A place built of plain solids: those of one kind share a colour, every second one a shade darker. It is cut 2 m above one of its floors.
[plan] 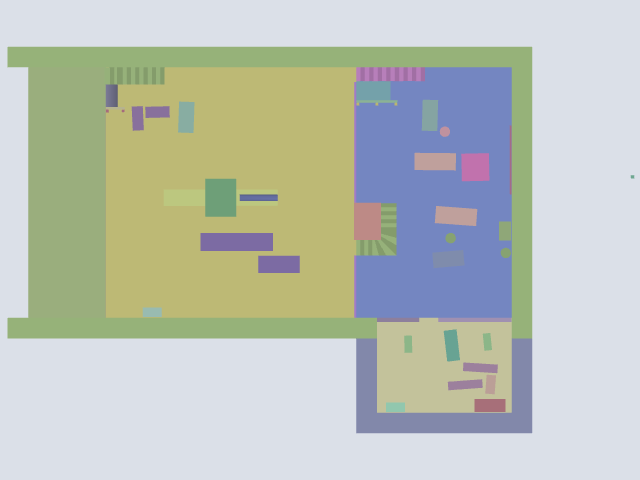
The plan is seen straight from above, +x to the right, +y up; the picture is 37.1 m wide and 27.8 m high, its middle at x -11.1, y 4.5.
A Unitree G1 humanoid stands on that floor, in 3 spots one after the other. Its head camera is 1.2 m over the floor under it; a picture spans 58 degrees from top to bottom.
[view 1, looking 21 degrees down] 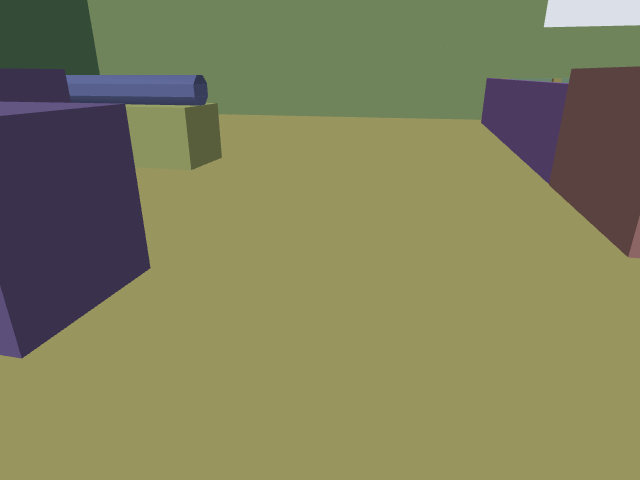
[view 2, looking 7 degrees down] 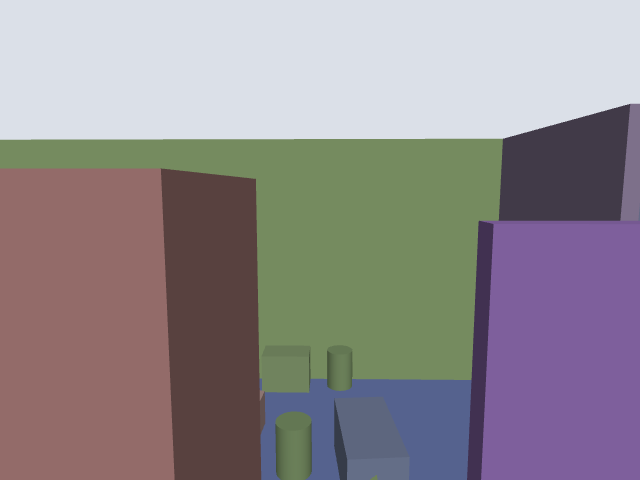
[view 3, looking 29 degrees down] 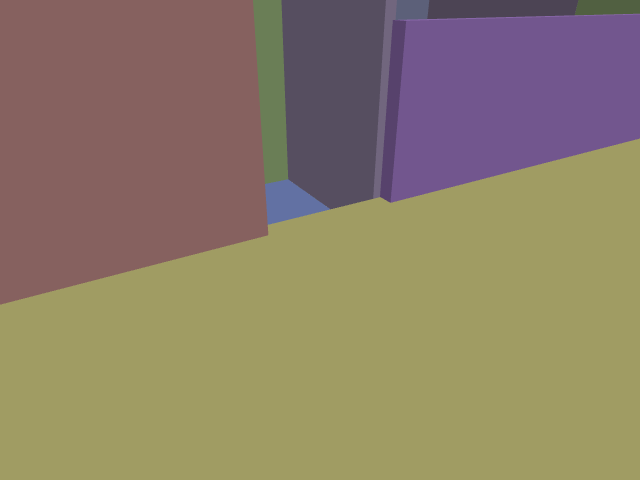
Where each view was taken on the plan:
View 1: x -10.60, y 1.30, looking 103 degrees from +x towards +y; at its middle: floor_saw_floorboards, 3.35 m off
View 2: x -10.30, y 4.05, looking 1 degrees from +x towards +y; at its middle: wall_brick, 10.38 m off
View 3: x -11.20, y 5.35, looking -30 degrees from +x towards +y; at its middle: floor_saw_floorboards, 2.48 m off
